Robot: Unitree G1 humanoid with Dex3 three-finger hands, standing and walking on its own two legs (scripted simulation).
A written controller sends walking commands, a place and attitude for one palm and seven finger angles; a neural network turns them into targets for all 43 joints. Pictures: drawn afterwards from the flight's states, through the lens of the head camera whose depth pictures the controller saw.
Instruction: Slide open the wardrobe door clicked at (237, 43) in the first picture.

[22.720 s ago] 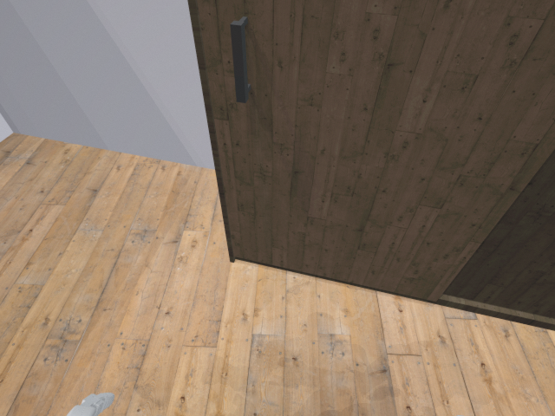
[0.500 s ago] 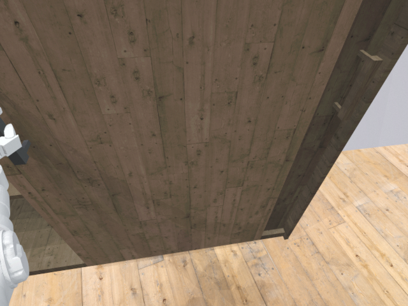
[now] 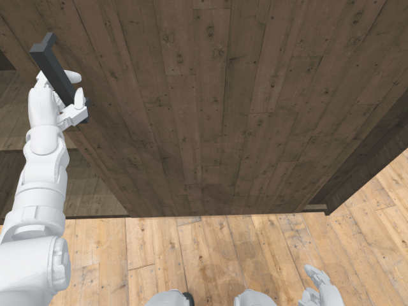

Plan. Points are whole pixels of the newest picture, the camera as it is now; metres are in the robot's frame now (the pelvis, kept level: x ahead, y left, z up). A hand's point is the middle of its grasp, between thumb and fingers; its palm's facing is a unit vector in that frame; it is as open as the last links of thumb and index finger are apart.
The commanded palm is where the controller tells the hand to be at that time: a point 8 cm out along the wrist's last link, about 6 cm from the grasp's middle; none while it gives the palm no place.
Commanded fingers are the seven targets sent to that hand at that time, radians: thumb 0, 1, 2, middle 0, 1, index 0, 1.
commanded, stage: stop walking and hold the door there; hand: left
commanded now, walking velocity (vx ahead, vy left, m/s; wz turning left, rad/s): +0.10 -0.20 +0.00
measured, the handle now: (67, 81) +0.48 +0.30 +0.15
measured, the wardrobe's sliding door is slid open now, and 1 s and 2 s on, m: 0.66 0.66 0.66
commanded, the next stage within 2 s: loosen the grip on the handle in 1.10 s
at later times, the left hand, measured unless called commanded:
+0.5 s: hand (79, 108) +0.43 +0.27 +0.13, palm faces +0.31 -0.93 -0.21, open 5.6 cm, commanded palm +0.40 +0.29 +0.12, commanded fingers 0.00 0.90 0.90 -0.45 -1.40 -0.45 -1.40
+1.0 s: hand (81, 107) +0.43 +0.26 +0.13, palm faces +0.38 -0.90 -0.22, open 5.7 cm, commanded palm +0.40 +0.30 +0.12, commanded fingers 0.00 0.90 0.90 -0.45 -1.40 -0.45 -1.40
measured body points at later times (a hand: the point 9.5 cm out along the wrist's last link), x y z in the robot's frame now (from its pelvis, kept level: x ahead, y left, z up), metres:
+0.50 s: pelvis +0.00 +0.02 +0.01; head +0.04 +0.03 +0.45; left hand +0.41 +0.31 +0.14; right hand +0.11 -0.25 -0.10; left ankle +0.06 +0.10 -0.73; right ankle -0.03 -0.11 -0.72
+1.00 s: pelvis +0.01 -0.01 +0.00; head +0.04 -0.01 +0.45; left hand +0.41 +0.31 +0.14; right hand +0.12 -0.29 -0.10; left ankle +0.06 +0.10 -0.73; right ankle -0.02 -0.12 -0.73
